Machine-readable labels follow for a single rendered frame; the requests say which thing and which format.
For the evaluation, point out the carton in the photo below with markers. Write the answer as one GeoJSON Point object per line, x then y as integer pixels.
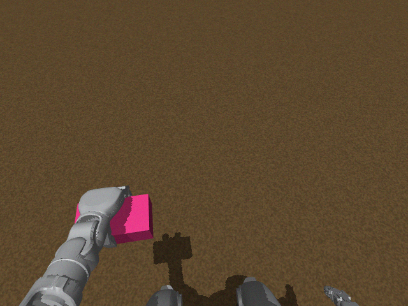
{"type": "Point", "coordinates": [133, 222]}

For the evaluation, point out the left robot arm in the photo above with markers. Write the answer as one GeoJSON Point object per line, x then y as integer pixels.
{"type": "Point", "coordinates": [66, 276]}

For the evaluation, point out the left robot hand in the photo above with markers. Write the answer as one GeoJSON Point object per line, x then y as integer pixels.
{"type": "Point", "coordinates": [108, 201]}

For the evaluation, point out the right robot hand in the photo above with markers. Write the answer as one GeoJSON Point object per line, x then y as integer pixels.
{"type": "Point", "coordinates": [340, 298]}

